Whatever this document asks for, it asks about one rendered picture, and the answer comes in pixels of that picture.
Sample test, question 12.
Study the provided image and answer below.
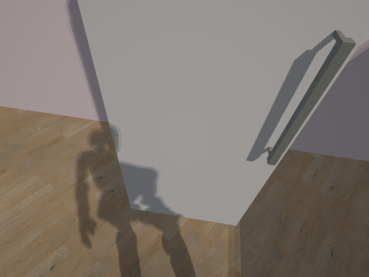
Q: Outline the fridge door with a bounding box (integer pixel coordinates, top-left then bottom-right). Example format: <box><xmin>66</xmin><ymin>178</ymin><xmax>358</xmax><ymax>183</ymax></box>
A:
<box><xmin>77</xmin><ymin>0</ymin><xmax>369</xmax><ymax>226</ymax></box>

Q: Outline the handle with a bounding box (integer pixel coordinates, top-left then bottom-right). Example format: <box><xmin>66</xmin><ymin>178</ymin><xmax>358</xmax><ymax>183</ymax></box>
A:
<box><xmin>267</xmin><ymin>30</ymin><xmax>356</xmax><ymax>166</ymax></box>

